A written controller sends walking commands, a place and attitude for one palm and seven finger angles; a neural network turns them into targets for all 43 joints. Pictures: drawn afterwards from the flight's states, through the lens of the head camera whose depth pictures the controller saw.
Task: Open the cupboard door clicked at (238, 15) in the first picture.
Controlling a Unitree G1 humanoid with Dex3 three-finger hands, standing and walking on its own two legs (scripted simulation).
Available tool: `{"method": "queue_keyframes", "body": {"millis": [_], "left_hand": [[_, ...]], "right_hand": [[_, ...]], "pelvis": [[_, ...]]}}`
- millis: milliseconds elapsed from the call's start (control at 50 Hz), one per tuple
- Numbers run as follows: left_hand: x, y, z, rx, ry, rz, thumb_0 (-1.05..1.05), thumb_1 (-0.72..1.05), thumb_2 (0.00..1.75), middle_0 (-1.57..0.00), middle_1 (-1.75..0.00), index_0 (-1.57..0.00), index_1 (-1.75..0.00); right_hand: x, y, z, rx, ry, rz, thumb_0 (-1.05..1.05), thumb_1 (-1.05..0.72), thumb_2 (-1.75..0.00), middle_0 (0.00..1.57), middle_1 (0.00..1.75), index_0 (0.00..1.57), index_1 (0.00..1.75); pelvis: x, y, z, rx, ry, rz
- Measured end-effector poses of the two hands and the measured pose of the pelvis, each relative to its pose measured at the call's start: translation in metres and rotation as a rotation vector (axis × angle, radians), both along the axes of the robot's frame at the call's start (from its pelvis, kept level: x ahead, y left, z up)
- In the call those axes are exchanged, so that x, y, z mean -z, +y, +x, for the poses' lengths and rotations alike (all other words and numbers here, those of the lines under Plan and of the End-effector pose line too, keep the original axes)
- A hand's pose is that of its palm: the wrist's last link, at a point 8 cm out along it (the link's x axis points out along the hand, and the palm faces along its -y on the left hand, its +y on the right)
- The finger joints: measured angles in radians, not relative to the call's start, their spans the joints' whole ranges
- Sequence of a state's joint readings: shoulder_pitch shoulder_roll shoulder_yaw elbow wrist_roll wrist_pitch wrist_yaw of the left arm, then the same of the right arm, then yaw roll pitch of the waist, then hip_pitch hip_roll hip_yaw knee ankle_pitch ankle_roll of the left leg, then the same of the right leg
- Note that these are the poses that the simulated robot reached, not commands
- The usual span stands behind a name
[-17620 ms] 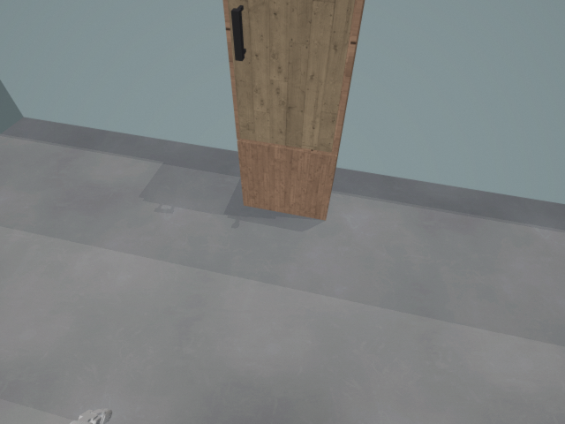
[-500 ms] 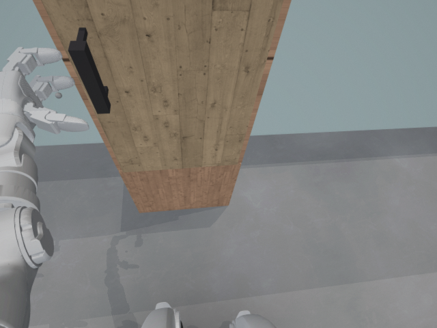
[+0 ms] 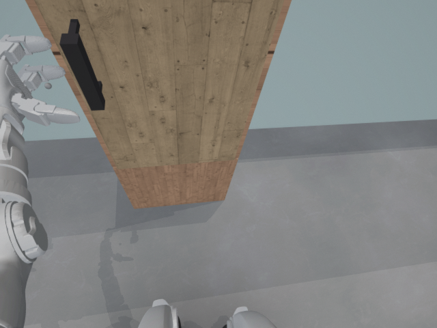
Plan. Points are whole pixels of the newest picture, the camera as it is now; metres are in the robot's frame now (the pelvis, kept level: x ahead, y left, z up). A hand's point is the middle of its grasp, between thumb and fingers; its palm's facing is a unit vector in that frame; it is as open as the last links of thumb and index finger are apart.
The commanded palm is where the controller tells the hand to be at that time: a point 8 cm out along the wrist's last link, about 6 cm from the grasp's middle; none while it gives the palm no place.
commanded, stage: move the hooked fingers beside the handle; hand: left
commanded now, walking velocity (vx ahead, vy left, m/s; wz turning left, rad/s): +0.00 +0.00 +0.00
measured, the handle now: (87, 68) +0.54 +0.19 +0.12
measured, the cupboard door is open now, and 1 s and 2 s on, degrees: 0 0 0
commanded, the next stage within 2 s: slide the fingers in behind the handle in 0.42 s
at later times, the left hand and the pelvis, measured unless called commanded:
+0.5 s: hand (36, 94) +0.49 +0.26 +0.11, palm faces +0.06 -1.00 +0.02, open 14.0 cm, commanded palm +0.47 +0.30 +0.11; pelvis +0.00 +0.00 +0.00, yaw +1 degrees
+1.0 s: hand (59, 92) +0.49 +0.22 +0.12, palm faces +0.05 -1.00 +0.02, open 14.0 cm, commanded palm +0.47 +0.26 +0.11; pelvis -0.01 +0.00 +0.00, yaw +0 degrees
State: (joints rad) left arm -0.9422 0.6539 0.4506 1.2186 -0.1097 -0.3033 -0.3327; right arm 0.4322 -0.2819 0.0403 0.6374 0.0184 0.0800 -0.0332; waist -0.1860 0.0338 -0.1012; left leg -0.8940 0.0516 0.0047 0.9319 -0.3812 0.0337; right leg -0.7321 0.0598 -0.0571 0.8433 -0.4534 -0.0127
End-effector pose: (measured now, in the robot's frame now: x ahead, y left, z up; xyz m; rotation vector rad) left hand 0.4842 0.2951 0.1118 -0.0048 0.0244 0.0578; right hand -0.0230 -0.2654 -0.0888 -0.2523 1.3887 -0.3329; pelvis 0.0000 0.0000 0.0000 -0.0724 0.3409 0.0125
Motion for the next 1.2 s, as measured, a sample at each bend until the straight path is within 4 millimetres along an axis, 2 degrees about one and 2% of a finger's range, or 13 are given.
{"method": "queue_keyframes", "body": {"millis": [280,560,720,960,1200], "left_hand": [[0.000,0.015,-0.007,-0.004,-0.006,-0.006,-0.01,-0.50,0.30,-0.30,-1.20,-0.30,-1.20],[0.001,0.013,-0.018,-0.006,-0.006,-0.017,-0.01,-0.50,0.30,-0.30,-1.20,-0.30,-1.20],[-0.003,0.005,-0.019,0.011,-0.024,-0.015,-0.01,-0.50,0.30,-0.30,-1.20,-0.30,-1.20],[-0.004,-0.019,-0.019,0.010,-0.029,-0.016,-0.01,-0.50,0.30,-0.30,-1.20,-0.30,-1.20],[-0.003,-0.040,-0.014,0.007,-0.011,-0.007,-0.01,-0.50,0.30,-0.30,-1.20,-0.30,-1.20]], "right_hand": [[0.000,0.004,0.019,-0.015,-0.021,0.007,0.00,-0.90,-0.90,0.21,0.30,0.21,0.30],[-0.001,0.000,0.038,-0.054,-0.080,-0.005,0.00,-0.90,-0.90,0.21,0.30,0.21,0.30],[0.002,0.003,0.029,-0.048,-0.076,0.004,0.00,-0.90,-0.90,0.21,0.30,0.21,0.30],[0.005,0.006,0.010,-0.027,-0.066,0.028,0.00,-0.90,-0.90,0.21,0.30,0.21,0.30],[0.007,0.001,0.002,-0.026,-0.062,0.037,0.00,-0.90,-0.90,0.21,0.30,0.21,0.30]], "pelvis": [[-0.002,0.003,0.006,-0.001,-0.006,-0.001],[-0.001,0.004,0.002,-0.013,-0.025,-0.003],[0.000,0.004,-0.002,-0.012,-0.029,-0.003],[0.000,0.003,-0.006,-0.007,-0.038,0.002],[0.000,-0.003,-0.010,-0.009,-0.039,0.007]]}}
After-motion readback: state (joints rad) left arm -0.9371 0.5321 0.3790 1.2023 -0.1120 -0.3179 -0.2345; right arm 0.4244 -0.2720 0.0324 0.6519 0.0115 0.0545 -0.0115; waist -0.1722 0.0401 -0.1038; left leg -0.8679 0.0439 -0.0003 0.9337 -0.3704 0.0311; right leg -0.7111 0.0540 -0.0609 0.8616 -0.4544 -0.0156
